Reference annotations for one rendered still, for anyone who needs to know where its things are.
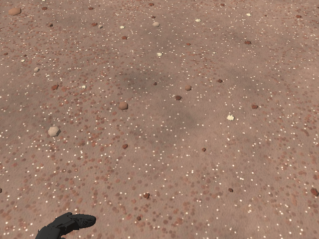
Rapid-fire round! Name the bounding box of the robot left hand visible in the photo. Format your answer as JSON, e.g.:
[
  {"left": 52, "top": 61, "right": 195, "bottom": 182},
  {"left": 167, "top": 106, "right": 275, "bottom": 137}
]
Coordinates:
[{"left": 35, "top": 212, "right": 97, "bottom": 239}]

